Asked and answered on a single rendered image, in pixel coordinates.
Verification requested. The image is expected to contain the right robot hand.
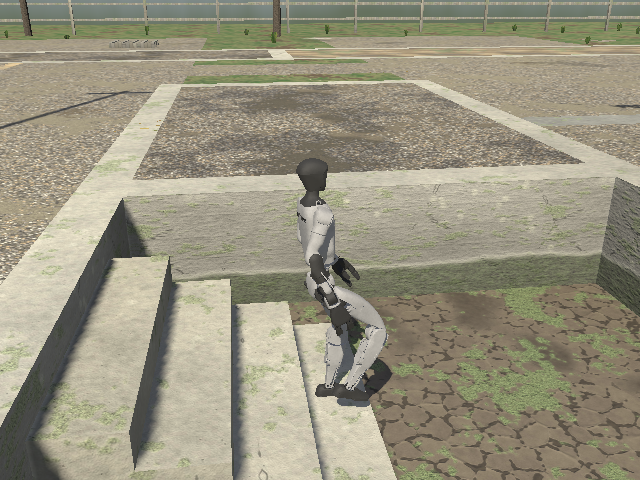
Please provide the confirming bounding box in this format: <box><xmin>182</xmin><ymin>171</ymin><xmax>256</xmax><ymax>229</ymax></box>
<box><xmin>330</xmin><ymin>304</ymin><xmax>354</xmax><ymax>336</ymax></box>

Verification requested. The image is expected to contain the humanoid robot head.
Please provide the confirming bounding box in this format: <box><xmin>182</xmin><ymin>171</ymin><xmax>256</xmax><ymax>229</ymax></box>
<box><xmin>296</xmin><ymin>158</ymin><xmax>328</xmax><ymax>207</ymax></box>

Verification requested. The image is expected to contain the left robot hand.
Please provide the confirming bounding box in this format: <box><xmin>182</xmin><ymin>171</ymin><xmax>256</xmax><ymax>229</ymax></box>
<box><xmin>332</xmin><ymin>256</ymin><xmax>360</xmax><ymax>287</ymax></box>

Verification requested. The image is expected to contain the left robot upper arm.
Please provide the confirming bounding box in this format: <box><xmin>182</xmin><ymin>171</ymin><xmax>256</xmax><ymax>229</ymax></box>
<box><xmin>297</xmin><ymin>196</ymin><xmax>304</xmax><ymax>244</ymax></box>

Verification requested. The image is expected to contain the right robot upper arm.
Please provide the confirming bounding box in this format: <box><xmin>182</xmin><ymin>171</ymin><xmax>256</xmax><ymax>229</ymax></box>
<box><xmin>305</xmin><ymin>206</ymin><xmax>333</xmax><ymax>266</ymax></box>

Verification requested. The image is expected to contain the right robot forearm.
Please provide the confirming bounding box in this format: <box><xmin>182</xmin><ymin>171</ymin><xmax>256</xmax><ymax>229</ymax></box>
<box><xmin>309</xmin><ymin>254</ymin><xmax>341</xmax><ymax>309</ymax></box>

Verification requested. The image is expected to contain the left robot thigh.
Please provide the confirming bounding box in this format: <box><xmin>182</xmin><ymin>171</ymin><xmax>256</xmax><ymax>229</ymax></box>
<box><xmin>304</xmin><ymin>281</ymin><xmax>347</xmax><ymax>345</ymax></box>

